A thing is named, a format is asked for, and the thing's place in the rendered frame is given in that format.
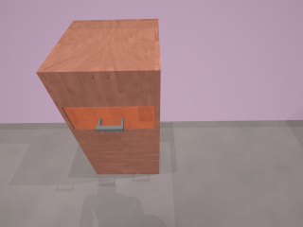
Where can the cabinet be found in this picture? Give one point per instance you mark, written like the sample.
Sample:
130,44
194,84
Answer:
109,63

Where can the drawer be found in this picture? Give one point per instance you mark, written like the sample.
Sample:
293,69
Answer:
135,117

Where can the handle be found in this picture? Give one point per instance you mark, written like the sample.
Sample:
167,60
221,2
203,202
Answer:
110,128

